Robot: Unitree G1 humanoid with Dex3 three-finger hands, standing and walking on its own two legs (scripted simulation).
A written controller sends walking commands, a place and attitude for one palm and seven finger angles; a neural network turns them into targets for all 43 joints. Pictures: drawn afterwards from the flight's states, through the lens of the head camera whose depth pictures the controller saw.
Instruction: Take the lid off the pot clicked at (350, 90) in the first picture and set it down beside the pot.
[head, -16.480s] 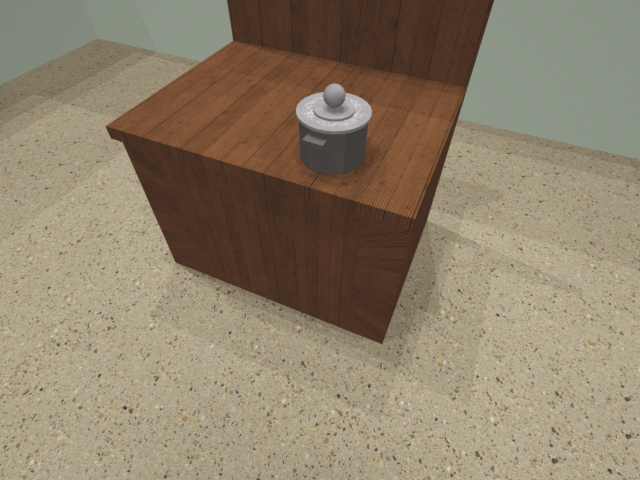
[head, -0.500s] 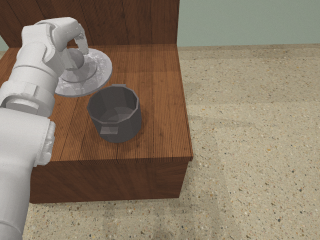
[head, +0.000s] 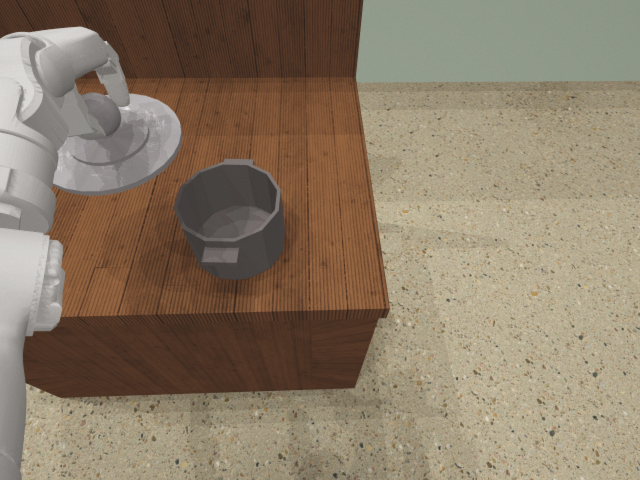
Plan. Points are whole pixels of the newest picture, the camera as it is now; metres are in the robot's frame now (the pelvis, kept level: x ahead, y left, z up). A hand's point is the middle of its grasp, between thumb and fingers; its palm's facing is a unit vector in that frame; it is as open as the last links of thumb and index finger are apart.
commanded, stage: move the lid sideways beside the pot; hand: left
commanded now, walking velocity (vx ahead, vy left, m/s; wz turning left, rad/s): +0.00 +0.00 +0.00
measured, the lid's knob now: (97, 115) +0.53 +0.24 +0.16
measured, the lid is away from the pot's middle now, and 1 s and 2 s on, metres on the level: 0.13 0.23 0.21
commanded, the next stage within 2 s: lower the lid onto the table in 1.00 s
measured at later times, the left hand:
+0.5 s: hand (37, 115) +0.50 +0.29 +0.19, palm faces -0.36 -0.10 -0.93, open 8.0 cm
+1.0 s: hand out of the picture +0.49 +0.33 +0.19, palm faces -0.36 -0.11 -0.93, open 8.0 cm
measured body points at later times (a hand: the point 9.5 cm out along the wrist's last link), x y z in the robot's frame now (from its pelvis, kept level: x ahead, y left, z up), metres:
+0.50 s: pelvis +0.00 +0.01 +0.00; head +0.08 +0.01 +0.44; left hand +0.51 +0.29 +0.24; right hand +0.04 -0.27 -0.12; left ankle -0.01 +0.08 -0.74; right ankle -0.03 -0.14 -0.74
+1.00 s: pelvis +0.01 +0.01 +0.00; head +0.10 +0.02 +0.44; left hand +0.51 +0.33 +0.24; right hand +0.02 -0.28 -0.12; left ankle -0.01 +0.08 -0.74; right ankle -0.03 -0.14 -0.74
